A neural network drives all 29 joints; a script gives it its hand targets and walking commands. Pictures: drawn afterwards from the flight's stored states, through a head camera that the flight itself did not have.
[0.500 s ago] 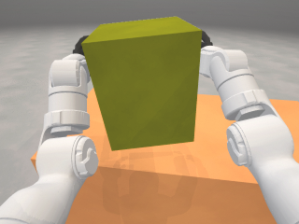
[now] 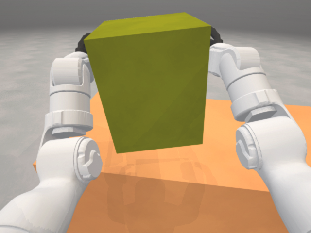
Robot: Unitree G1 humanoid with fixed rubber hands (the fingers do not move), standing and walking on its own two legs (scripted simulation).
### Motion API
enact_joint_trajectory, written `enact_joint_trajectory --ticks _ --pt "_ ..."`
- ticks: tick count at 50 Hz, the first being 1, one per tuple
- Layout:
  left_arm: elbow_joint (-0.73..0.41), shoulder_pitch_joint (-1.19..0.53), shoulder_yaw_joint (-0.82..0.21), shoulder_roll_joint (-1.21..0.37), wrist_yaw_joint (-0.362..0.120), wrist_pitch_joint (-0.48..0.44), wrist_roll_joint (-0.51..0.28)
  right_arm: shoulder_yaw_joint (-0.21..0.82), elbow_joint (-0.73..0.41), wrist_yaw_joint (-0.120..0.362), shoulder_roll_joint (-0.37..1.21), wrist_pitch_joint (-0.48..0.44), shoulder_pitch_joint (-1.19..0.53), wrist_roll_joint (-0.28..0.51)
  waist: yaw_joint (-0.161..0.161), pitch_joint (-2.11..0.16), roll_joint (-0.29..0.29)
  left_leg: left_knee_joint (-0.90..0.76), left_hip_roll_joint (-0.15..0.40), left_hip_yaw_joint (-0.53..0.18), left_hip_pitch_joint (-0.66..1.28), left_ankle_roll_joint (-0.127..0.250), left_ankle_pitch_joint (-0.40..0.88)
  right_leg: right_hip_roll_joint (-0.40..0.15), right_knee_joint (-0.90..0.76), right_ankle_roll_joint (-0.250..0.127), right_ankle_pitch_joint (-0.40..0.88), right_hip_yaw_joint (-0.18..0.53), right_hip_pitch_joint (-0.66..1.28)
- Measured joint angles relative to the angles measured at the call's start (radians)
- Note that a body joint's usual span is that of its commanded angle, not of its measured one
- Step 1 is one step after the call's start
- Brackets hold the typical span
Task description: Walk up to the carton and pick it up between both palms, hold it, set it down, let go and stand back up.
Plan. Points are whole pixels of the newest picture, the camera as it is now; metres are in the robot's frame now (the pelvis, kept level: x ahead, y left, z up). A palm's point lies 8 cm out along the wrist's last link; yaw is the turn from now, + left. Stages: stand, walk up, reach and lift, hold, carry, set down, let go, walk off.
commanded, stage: hold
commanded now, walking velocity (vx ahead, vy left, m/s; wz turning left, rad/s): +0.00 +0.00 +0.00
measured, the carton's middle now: (151, 80) +0.36 -0.01 +0.30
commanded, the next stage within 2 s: none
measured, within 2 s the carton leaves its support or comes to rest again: neither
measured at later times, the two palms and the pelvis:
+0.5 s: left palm (83, 68) +0.38 +0.14 +0.33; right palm (207, 63) +0.37 -0.15 +0.34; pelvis +0.00 +0.01 +0.00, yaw +1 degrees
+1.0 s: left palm (85, 68) +0.38 +0.14 +0.33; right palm (209, 62) +0.36 -0.15 +0.34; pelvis +0.00 +0.00 +0.00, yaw +0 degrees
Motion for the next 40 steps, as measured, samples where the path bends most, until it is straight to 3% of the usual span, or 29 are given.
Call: enact_joint_trajectory --ticks 18,40 --pt "0.005 0.011 -0.041 0.026 0.001 -0.014 -0.03 0.063 -0.013 -0.006 -0.009 -0.023 0.02 0.045 0.0 0.027 0.012 0.015 -0.001 -0.004 -0.033 0.003 0.002 0.001 -0.014 0.005 0.015 -0.002 -0.017" --pt "-0.005 0.023 -0.041 0.007 0.02 -0.012 -0.032 0.049 0.009 -0.001 -0.016 -0.026 0.014 0.053 -0.006 0.02 0.008 0.018 -0.003 -0.001 -0.029 0.006 -0.002 0.0 -0.016 0.008 0.012 0.004 -0.011"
